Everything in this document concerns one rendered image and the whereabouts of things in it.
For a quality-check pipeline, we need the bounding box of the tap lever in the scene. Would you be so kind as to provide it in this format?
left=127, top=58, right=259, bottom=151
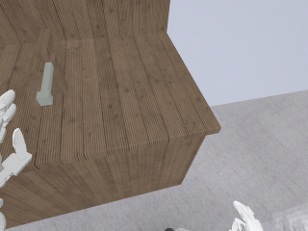
left=36, top=62, right=54, bottom=106

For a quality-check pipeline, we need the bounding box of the robot left hand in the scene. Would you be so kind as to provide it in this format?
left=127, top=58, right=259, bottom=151
left=0, top=90, right=33, bottom=188

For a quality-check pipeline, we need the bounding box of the robot right hand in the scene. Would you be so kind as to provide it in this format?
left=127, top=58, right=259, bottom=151
left=229, top=200, right=264, bottom=231

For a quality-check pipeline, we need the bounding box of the counter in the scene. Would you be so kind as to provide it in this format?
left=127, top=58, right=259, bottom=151
left=0, top=0, right=221, bottom=229

